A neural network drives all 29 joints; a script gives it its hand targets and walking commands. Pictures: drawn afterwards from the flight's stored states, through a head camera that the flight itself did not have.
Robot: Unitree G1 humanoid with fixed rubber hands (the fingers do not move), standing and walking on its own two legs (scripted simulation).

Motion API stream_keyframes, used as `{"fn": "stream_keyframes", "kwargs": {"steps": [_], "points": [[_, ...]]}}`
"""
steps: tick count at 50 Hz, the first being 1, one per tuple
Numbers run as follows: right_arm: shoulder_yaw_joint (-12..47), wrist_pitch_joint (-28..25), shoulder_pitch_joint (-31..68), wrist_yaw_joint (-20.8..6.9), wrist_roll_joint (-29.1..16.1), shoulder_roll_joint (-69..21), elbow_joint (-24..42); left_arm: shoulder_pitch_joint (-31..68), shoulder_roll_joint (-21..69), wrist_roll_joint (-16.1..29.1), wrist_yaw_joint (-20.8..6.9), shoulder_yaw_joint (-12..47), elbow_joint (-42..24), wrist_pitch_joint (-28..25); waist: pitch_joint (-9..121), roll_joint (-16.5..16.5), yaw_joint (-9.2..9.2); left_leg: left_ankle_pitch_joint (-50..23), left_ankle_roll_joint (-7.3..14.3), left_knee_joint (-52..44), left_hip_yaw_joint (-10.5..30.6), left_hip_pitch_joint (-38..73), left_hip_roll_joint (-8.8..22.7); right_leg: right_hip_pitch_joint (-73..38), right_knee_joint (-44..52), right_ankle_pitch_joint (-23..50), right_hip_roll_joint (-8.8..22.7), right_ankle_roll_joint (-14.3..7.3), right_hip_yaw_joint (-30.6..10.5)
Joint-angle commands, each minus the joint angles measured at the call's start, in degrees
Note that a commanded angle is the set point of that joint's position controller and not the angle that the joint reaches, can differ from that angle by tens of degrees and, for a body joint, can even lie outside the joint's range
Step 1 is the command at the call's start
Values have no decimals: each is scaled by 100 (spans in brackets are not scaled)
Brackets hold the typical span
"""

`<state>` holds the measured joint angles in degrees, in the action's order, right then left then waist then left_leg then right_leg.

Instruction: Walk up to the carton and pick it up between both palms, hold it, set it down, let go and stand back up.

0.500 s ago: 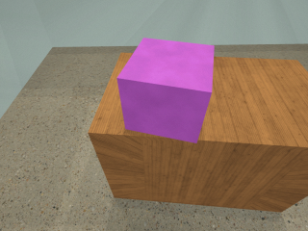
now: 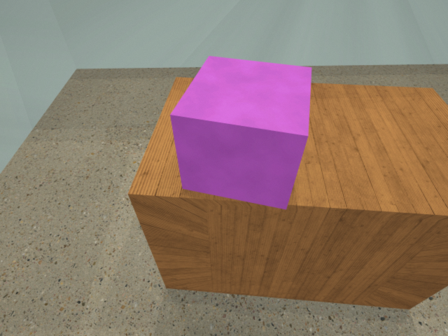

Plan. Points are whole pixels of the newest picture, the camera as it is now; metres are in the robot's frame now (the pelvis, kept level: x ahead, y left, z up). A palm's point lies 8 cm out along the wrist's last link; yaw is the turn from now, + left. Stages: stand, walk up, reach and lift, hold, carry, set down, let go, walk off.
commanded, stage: stand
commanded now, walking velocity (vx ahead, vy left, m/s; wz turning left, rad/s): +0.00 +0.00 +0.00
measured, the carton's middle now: (245, 129) +0.62 -0.05 +0.03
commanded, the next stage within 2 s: walk up in 0.02 s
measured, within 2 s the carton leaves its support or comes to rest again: neither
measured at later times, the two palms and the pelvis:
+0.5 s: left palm out of the picture +0.05 +0.28 -0.13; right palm out of the picture +0.04 -0.24 -0.11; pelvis +0.05 +0.02 +0.00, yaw +1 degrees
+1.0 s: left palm (103, 316) +0.21 +0.26 -0.13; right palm (359, 321) +0.20 -0.26 -0.13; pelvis +0.14 +0.00 -0.02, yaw +4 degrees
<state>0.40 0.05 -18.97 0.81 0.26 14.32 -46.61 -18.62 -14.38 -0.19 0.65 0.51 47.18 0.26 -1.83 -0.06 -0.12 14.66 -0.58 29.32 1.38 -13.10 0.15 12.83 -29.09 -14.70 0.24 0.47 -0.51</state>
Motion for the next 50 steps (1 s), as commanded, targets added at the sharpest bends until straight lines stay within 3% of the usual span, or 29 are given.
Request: {"fn": "stream_keyframes", "kwargs": {"steps": [1, 10, 11, 13, 14, 16, 17, 19, 20, 21, 22, 23, 25, 27, 29, 32, 33, 35, 36, 37, 38, 39, 41, 43, 45, 47, 48, 49, 50], "points": [[-239, -117, -157, 47, -1, 766, 367, -162, -772, 1, 49, -235, -369, -125, -40, -8, 0, -334, 171, -596, 482, -98, 433, 86, 589, 309, 448, -167, -513], [-235, -114, -183, 62, -4, 753, 229, -187, -759, 4, 63, -232, -231, -122, -63, -8, -1, -353, 163, -642, 483, -75, 437, 61, 635, 330, 451, -159, -514], [-402, -139, -732, -20, 214, 726, 207, -690, -765, -246, -12, -417, -243, -162, 466, 8, 1, 2263, 362, -347, 400, 33, 159, -220, 416, -2279, 241, -368, -456], [-489, -143, -392, -80, 216, 703, 379, -638, -875, -220, -52, -546, -303, -175, -646, 162, -106, 2537, 467, -28, 643, -1095, 265, 303, 564, -2953, 616, -671, -1136], [-477, -165, -300, -98, 196, 606, 486, -726, -937, -197, -50, -581, -315, -197, -857, 330, -179, 2179, 379, 204, 509, -1462, 200, 240, 896, -3066, 876, -831, -1560], [-440, -210, -286, -136, 269, 413, 650, -694, -1244, -263, -19, -645, -253, -209, -786, 809, -201, 923, 142, 1057, -256, -1537, 0, -32, 1657, -3094, 1640, -1291, -2371], [-490, -245, -349, -145, 299, 480, 709, -551, -1231, -282, -13, -636, -275, -202, -699, 740, -163, 974, 141, 959, -181, -1184, 139, 202, 1654, -2931, 1680, -1319, -2282], [-559, -330, -993, -173, 263, 367, 657, -137, -1075, -234, -56, -546, -318, -133, -532, 618, 222, 834, 281, -2, -188, 371, -19, 1137, 994, -2698, 1132, -928, -1368], [-651, -377, -1485, -133, 263, 577, 571, 134, -724, -152, -72, -430, -491, -102, -532, 32, 517, 1487, 495, -631, 646, 1191, 224, 2026, -25, -2478, 506, -507, -658], [-759, -418, -1883, -69, 268, 1049, 440, 200, -213, -102, -80, -265, -684, -118, -615, -1178, 658, 2697, 936, -1698, 2725, 1687, 1317, 2924, -2013, -1635, -282, -34, 337], [-749, -391, -2062, 18, 331, 1129, 366, 94, -466, -308, -58, -318, -781, -98, -875, -636, 631, 2277, 1273, -1906, 3485, 1455, 2094, 3244, -2828, -1642, 5, -36, -82], [-685, -360, -1825, 69, 347, 1007, 336, -89, -546, -289, -76, -340, -728, -76, -992, -300, 401, 1399, 1444, -1700, 3108, 1146, 2077, 3107, -3213, -1301, 236, -42, -240], [-600, -373, -1328, 83, 324, 971, 495, -246, -558, -277, -127, -374, -745, -102, -829, -291, 228, 100, 1430, -1574, 2259, 1050, 1800, 2856, -3137, -780, 448, 5, -251], [-506, -368, -1249, 44, 266, 801, 462, -165, -500, -274, -186, -382, -834, -142, -618, -708, 253, -1071, 1310, -1474, 1388, 988, 1381, 2357, -2525, -571, 426, 137, 5], [-456, -358, -1316, 26, 222, 771, 383, 66, -358, -263, -219, -351, -983, -131, -610, -762, 275, -1902, 1257, -1255, 922, 847, 1192, 1988, -1894, -334, 357, 170, 223], [-456, -267, -1223, 26, 173, 951, 427, 39, -226, -251, -166, -349, -1048, -127, -416, -795, 213, -2650, 1072, -677, 479, 193, 998, 870, -1166, 207, 83, 34, 544], [-445, -219, -1131, 32, 142, 981, 467, -62, -246, -247, -127, -374, -1032, -129, -350, -754, 153, -2540, 969, -419, 470, -93, 952, 424, -982, 469, 3, -32, 576], [-389, -165, -945, 29, 76, 1007, 591, -573, -424, -278, -52, -460, -926, -159, -221, -341, -133, -1731, 647, 224, 532, -784, 766, -743, -283, 1204, -135, -186, 590], [-313, -176, -1033, 11, 76, 930, 672, -850, -699, -282, 6, -519, -912, -189, -49, -19, -303, -1271, 439, 815, 446, -1088, 546, -1247, -29, 1414, 191, -354, 187], [-156, -183, -1319, -5, 140, 538, 787, -1274, -1079, -338, 66, -581, -951, -228, 599, 875, -487, 472, 140, 2329, 73, -1361, 106, -1750, 330, 1470, 1597, -781, -1445], [-164, -3, -1860, 88, 93, 411, 757, -1156, -1448, -115, 117, -666, -986, -144, 904, 1029, -314, 2400, -106, 3359, 5, -970, -237, -998, 947, 742, 2498, -1684, -2750], [-187, 164, -1673, 123, 172, 523, 682, -647, -1233, -54, 167, -611, -1037, -69, 329, 500, -233, 2319, -133, 3819, 269, -1181, 75, -348, 1173, -232, 2443, -1855, -2736], [-222, 223, -1282, 84, 181, 486, 696, 11, -962, -105, 148, -467, -1044, -1, -195, 491, -141, 2000, -127, 3579, 314, -1278, 256, 339, 1271, -634, 1989, -1654, -1999], [-276, 179, -1334, 30, 109, 491, 600, 284, -947, -128, 119, -409, -994, 28, -207, 691, 4, 1930, -154, 2331, 68, -709, 287, 718, 1120, -325, 1554, -1285, -1153], [-313, 115, -1329, -15, 64, 478, 569, 379, -968, -113, 103, -375, -915, 58, -22, 776, 49, 1432, -171, 1431, -170, -271, 178, 705, 798, 111, 1365, -1124, -910], [-410, 33, -1275, -31, 122, 569, 635, 667, -1066, 1, 73, -338, -924, 74, -22, 620, 243, 94, 13, 468, -276, 480, 113, 1270, 522, -73, 1291, -848, -744], [-427, -15, -1118, -33, 145, 661, 764, 680, -1025, 83, 31, -296, -943, 69, -32, 478, 290, -207, 162, 34, -5, 615, 220, 1530, 487, -456, 1206, -605, -676], [-459, -56, -869, -23, 180, 902, 909, 593, -794, 182, -24, -228, -1033, 43, -124, -13, 216, 212, 395, -507, 894, 353, 785, 1644, 247, -913, 887, -302, -436], [-502, -71, -360, -28, -12, 1210, 951, 429, -576, 178, -35, -214, -968, 51, -271, -416, -80, 708, 632, -972, 1402, -926, 1227, 537, -300, -602, 287, -112, 88]]}}
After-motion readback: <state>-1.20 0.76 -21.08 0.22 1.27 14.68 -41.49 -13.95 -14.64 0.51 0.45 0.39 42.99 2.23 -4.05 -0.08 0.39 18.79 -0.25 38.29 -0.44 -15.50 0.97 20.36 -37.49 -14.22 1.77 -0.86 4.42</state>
